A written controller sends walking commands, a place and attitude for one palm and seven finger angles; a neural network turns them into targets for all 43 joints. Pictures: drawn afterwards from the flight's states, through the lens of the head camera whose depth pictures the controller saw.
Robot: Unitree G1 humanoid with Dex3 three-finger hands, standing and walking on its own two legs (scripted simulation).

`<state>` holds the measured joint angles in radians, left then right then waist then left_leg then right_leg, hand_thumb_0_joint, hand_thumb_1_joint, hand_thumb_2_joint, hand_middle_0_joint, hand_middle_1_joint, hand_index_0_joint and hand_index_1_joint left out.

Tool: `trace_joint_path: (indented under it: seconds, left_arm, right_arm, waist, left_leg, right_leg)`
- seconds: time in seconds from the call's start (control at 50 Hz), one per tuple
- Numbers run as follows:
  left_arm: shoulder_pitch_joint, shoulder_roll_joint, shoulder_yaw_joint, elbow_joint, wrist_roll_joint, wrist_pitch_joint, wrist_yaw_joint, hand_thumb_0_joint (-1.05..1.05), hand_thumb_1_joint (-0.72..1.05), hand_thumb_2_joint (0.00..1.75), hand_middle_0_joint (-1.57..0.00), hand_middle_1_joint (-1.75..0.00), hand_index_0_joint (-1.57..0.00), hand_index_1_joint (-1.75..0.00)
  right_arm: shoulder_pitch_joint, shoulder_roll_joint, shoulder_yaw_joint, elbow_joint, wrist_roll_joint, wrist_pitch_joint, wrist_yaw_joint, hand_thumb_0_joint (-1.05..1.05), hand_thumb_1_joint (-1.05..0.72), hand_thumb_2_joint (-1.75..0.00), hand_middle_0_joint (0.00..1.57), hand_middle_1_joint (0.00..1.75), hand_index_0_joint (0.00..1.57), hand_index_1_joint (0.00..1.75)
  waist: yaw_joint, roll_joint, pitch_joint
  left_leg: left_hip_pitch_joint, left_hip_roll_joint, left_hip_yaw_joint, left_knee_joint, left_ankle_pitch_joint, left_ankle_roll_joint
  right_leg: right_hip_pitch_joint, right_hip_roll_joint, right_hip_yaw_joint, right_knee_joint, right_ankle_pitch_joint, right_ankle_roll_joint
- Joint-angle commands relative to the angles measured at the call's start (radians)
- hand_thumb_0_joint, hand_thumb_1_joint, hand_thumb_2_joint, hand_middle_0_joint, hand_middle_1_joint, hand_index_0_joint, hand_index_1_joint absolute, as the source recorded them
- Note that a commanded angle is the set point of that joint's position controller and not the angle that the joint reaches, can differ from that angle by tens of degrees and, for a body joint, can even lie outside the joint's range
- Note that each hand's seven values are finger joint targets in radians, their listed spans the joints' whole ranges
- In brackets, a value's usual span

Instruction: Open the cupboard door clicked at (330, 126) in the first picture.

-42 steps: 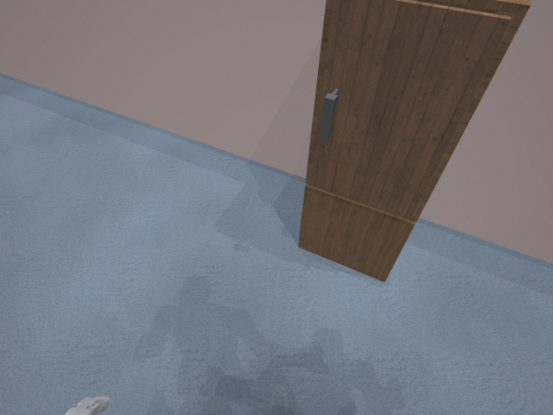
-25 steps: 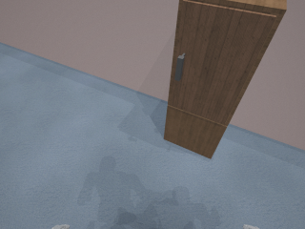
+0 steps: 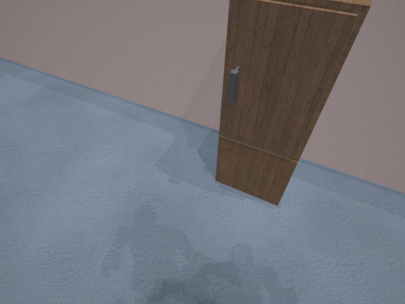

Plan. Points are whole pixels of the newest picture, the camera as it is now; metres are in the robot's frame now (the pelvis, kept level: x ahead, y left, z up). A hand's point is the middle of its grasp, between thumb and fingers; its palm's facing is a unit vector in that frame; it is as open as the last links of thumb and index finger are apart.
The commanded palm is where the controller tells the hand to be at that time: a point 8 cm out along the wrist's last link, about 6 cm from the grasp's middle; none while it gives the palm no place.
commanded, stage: look at it before walking up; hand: left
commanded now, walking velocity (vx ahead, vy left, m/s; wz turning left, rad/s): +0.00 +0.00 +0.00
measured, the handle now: (234, 84) +0.87 -0.07 -0.04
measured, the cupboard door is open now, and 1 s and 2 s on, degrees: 0 0 0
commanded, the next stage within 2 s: turn to face it in 0.60 s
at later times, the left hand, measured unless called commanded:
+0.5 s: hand out of the picture +0.08 +0.24 -0.15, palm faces -0.04 -0.94 -0.33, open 7.4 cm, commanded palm none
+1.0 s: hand out of the picture +0.07 +0.21 -0.18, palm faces -0.12 -0.95 -0.29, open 7.4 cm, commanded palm none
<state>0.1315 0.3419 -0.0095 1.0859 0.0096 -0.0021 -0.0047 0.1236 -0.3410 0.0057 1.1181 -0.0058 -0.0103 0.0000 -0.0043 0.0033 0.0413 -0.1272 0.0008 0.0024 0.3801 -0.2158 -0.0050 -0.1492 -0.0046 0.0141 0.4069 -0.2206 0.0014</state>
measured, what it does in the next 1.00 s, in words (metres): stands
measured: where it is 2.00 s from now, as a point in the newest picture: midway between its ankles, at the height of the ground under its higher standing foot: outside the picture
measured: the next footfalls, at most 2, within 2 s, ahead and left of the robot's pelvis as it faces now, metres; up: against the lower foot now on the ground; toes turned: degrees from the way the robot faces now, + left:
left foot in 1.52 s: +0.03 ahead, +0.13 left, +0.00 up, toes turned -16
right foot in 1.88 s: -0.05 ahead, -0.10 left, +0.00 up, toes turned -27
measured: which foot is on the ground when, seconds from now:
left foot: down 0.00-1.00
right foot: down 0.00-1.00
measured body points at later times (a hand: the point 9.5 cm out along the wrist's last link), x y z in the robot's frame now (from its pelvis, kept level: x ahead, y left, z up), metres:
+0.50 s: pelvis +0.00 +0.00 +0.00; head +0.01 -0.01 +0.45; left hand +0.08 +0.29 -0.13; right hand +0.08 -0.30 -0.13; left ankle +0.00 +0.12 -0.74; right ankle +0.00 -0.12 -0.74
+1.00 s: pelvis -0.01 -0.01 -0.01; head +0.02 -0.01 +0.43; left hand +0.08 +0.26 -0.15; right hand +0.06 -0.28 -0.16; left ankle +0.00 +0.12 -0.74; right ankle +0.00 -0.11 -0.74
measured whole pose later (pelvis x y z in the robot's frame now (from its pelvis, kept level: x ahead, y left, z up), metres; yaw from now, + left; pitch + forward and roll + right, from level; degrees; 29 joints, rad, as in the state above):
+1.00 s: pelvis -0.01 -0.01 -0.01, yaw -7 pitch -1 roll +2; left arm 0.19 0.28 0.02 0.99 0.02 0.06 -0.01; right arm 0.12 -0.25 -0.02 1.00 -0.01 0.01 -0.02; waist 0.02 -0.02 0.08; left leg -0.20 0.04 0.12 0.54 -0.31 -0.01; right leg -0.32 0.03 0.08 0.66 -0.31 0.00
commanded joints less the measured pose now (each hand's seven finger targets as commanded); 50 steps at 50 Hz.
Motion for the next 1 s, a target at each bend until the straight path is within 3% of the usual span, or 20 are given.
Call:
trace_joint_path:
  seconds: [0.0, 0.12, 0.7, 0.72, 0.78, 0.84, 0.9, 0.92, 0.94, 0.96, 0.98]
  left_arm:
    - [-0.046, 0.206, 0.045, -0.067, 0.0, -0.025, 0.018, 0.0, 0.9, 0.9, -0.2, -0.3, -0.2, -0.3]
    - [-0.048, 0.205, 0.045, -0.068, 0.002, -0.027, 0.017, 0.0, 0.9, 0.9, -0.2, -0.3, -0.2, -0.3]
    - [-0.042, 0.207, 0.045, -0.063, 0.001, -0.027, 0.016, 0.0, 0.9, 0.9, -0.2, -0.3, -0.2, -0.3]
    - [-0.042, 0.203, 0.047, -0.07, 0.001, -0.022, 0.015, 0.0, 0.9, 0.9, -0.2, -0.3, -0.2, -0.3]
    - [0.022, 0.098, 0.036, -0.075, 0.001, 0.012, 0.02, 0.0, 0.9, 0.9, -0.2, -0.3, -0.2, -0.3]
    - [0.043, 0.096, 0.051, -0.119, 0.006, 0.029, 0.017, 0.0, 0.9, 0.9, -0.2, -0.3, -0.2, -0.3]
    - [0.056, 0.077, 0.061, -0.161, 0.009, 0.038, 0.01, 0.0, 0.9, 0.9, -0.2, -0.3, -0.2, -0.3]
    - [0.067, 0.065, 0.063, -0.168, 0.009, 0.041, 0.007, 0.0, 0.9, 0.9, -0.2, -0.3, -0.2, -0.3]
    - [0.075, 0.054, 0.065, -0.178, 0.01, 0.044, 0.004, 0.0, 0.9, 0.9, -0.2, -0.3, -0.2, -0.3]
    - [0.088, 0.037, 0.07, -0.187, 0.01, 0.046, 0.002, 0.0, 0.9, 0.9, -0.2, -0.3, -0.2, -0.3]
    - [0.112, 0.027, 0.075, -0.191, 0.01, 0.048, 0.0, 0.0, 0.9, 0.9, -0.2, -0.3, -0.2, -0.3]
  right_arm:
    - [-0.059, -0.203, -0.04, -0.066, -0.004, -0.024, -0.013, 0.0, -0.9, -0.9, 0.2, 0.3, 0.2, 0.3]
    - [-0.06, -0.199, -0.041, -0.063, -0.005, -0.021, -0.012, 0.0, -0.9, -0.9, 0.2, 0.3, 0.2, 0.3]
    - [-0.06, -0.205, -0.041, -0.061, -0.003, -0.024, -0.016, 0.0, -0.9, -0.9, 0.2, 0.3, 0.2, 0.3]
    - [-0.052, -0.201, -0.043, -0.063, -0.003, -0.023, -0.018, 0.0, -0.9, -0.9, 0.2, 0.3, 0.2, 0.3]
    - [0.014, -0.086, -0.032, -0.072, -0.005, -0.002, -0.025, 0.0, -0.9, -0.9, 0.2, 0.3, 0.2, 0.3]
    - [0.04, -0.102, -0.053, -0.115, -0.006, 0.011, -0.032, 0.0, -0.9, -0.9, 0.2, 0.3, 0.2, 0.3]
    - [0.028, -0.114, -0.073, -0.159, -0.009, 0.016, -0.036, 0.0, -0.9, -0.9, 0.2, 0.3, 0.2, 0.3]
    - [0.017, -0.119, -0.079, -0.172, -0.009, 0.016, -0.036, 0.0, -0.9, -0.9, 0.2, 0.3, 0.2, 0.3]
    - [0.012, -0.121, -0.083, -0.184, -0.009, 0.014, -0.034, 0.0, -0.9, -0.9, 0.2, 0.3, 0.2, 0.3]
    - [0.001, -0.115, -0.087, -0.193, -0.01, 0.012, -0.033, 0.0, -0.9, -0.9, 0.2, 0.3, 0.2, 0.3]
    - [-0.019, -0.114, -0.09, -0.208, -0.013, 0.012, -0.032, 0.0, -0.9, -0.9, 0.2, 0.3, 0.2, 0.3]
  waist:
    - [0.006, -0.018, -0.067]
    - [0.004, -0.023, -0.051]
    - [0.004, 0.003, -0.067]
    - [0.003, 0.008, -0.066]
    - [0.0, -0.002, -0.07]
    - [-0.004, 0.014, -0.079]
    - [0.001, 0.073, -0.059]
    - [0.007, 0.107, -0.054]
    - [0.012, 0.147, -0.05]
    - [0.02, 0.168, -0.051]
    - [0.036, 0.17, -0.04]
  left_leg:
    - [-0.003, 0.112, -0.091, -0.07, 0.121, 0.032]
    - [-0.004, 0.108, -0.089, -0.073, 0.091, 0.029]
    - [0.027, 0.122, -0.081, -0.077, 0.15, 0.025]
    - [0.032, 0.126, -0.071, -0.062, 0.163, 0.024]
    - [0.028, 0.134, -0.015, 0.002, 0.173, 0.006]
    - [0.025, 0.166, -0.01, 0.033, 0.178, 0.019]
    - [-0.002, 0.222, -0.037, 0.027, 0.158, 0.055]
    - [-0.023, 0.257, -0.052, 0.017, 0.162, 0.078]
    - [-0.04, 0.298, -0.077, 0.003, 0.197, 0.109]
    - [-0.063, 0.338, -0.086, -0.001, 0.243, 0.142]
    - [-0.102, 0.35, -0.063, 0.024, 0.266, 0.15]
  right_leg:
    - [0.008, -0.118, 0.101, -0.073, 0.133, -0.036]
    - [-0.014, -0.118, 0.116, -0.094, 0.088, -0.037]
    - [0.005, -0.111, 0.114, -0.088, 0.181, -0.037]
    - [-0.004, -0.108, 0.115, -0.073, 0.208, -0.038]
    - [-0.047, -0.102, 0.132, -0.006, 0.28, -0.029]
    - [-0.104, -0.071, 0.127, 0.087, 0.294, -0.029]
    - [-0.18, -0.024, 0.099, 0.21, 0.212, -0.016]
    - [-0.195, -0.008, 0.076, 0.277, 0.137, -0.01]
    - [-0.209, 0.007, 0.047, 0.353, -0.026, -0.003]
    - [-0.2, 0.006, 0.01, 0.403, -0.176, 0.004]
    - [-0.168, -0.012, 0.002, 0.402, -0.216, 0.004]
